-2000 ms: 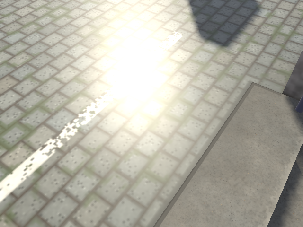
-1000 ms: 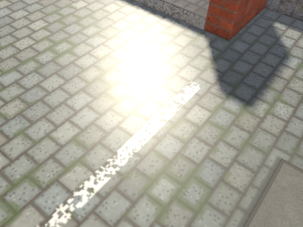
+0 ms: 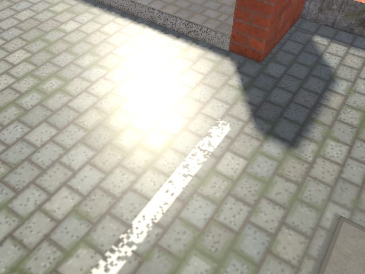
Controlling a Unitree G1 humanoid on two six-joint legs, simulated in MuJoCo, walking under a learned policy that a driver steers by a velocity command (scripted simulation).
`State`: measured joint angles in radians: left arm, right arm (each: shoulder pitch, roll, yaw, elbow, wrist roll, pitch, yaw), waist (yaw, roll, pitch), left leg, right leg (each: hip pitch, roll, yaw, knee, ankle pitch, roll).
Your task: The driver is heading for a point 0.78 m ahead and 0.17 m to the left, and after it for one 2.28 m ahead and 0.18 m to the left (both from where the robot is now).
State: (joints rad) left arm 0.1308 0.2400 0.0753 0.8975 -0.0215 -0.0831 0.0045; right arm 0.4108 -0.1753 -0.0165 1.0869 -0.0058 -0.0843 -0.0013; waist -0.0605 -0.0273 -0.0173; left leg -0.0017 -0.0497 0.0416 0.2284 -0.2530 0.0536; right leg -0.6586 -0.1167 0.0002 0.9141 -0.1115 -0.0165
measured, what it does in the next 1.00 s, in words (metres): walks ahead, turning left: right foot, then left foot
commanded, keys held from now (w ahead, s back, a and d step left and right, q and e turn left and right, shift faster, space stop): w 0.16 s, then w+q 0.84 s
